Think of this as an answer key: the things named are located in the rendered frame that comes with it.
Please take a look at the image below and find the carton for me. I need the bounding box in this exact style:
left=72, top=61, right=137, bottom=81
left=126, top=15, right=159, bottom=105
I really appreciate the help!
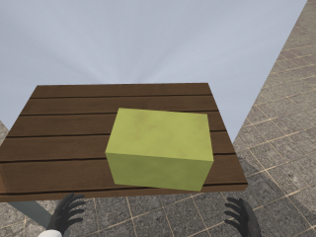
left=105, top=108, right=214, bottom=192

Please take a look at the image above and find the table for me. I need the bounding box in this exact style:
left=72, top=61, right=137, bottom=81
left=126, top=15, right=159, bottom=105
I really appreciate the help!
left=0, top=82, right=249, bottom=237

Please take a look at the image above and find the right robot hand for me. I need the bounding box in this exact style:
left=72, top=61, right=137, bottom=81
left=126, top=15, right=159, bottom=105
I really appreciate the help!
left=224, top=197, right=262, bottom=237

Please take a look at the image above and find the left robot hand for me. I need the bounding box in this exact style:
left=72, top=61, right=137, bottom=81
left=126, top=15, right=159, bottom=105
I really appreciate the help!
left=46, top=192, right=86, bottom=237

